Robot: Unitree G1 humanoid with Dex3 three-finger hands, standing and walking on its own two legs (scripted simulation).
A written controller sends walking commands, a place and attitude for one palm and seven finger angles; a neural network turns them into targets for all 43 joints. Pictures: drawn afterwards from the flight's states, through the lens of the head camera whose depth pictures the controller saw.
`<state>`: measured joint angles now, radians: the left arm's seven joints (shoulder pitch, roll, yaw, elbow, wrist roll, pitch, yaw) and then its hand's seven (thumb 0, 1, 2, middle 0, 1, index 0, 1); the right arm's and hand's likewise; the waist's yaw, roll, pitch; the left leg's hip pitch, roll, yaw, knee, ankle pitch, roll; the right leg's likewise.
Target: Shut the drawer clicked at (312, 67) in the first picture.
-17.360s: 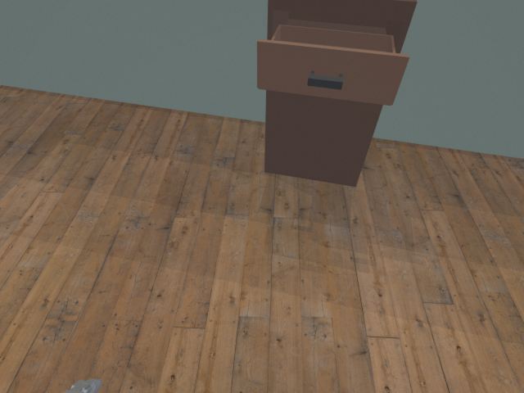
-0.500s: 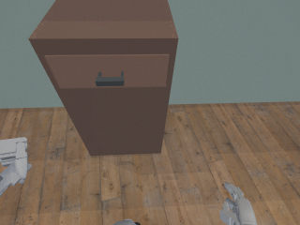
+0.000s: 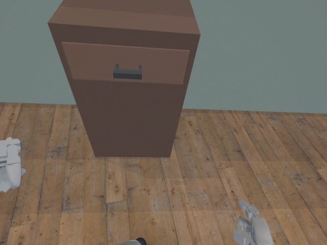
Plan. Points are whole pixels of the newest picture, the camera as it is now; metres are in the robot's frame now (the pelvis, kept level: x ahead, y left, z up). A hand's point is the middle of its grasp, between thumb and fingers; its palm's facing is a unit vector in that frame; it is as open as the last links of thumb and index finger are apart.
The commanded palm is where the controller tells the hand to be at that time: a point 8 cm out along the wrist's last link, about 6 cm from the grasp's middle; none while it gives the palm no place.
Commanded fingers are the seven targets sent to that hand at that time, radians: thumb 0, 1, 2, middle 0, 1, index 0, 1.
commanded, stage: step back with the hand held close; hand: left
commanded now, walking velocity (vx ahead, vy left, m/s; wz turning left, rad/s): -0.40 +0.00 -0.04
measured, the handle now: (128, 70) +0.71 +0.18 -0.01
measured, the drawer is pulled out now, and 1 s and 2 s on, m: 0.00 0.00 0.00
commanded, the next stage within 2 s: stop stepping back and stand still in 0.08 s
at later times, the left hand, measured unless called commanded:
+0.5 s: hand (3, 240) +0.11 +0.23 +0.16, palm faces +0.31 -0.84 -0.44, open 3.2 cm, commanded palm +0.04 +0.27 +0.18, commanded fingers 0.00 0.90 0.90 -1.40 -1.60 -1.40 -1.60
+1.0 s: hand out of the picture +0.07 +0.22 +0.17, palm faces +0.36 -0.81 -0.46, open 3.2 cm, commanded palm +0.02 +0.27 +0.18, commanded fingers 0.00 0.90 0.90 -1.40 -1.60 -1.40 -1.60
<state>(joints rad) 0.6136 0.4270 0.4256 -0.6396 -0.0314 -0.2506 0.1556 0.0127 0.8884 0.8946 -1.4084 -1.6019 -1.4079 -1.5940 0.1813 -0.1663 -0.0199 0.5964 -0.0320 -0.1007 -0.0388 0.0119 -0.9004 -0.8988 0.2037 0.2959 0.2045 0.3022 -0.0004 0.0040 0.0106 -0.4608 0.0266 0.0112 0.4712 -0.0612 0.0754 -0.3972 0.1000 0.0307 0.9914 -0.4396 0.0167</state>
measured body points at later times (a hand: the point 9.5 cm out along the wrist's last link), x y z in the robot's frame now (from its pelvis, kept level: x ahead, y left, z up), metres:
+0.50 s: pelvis -0.10 +0.00 +0.00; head -0.11 +0.01 +0.45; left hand +0.08 +0.28 +0.19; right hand +0.00 -0.27 -0.09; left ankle +0.06 +0.07 -0.73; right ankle -0.18 -0.13 -0.73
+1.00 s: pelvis -0.12 -0.01 +0.00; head -0.12 -0.01 +0.45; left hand +0.04 +0.27 +0.20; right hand +0.02 -0.24 -0.09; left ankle -0.07 +0.11 -0.70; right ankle -0.13 -0.08 -0.74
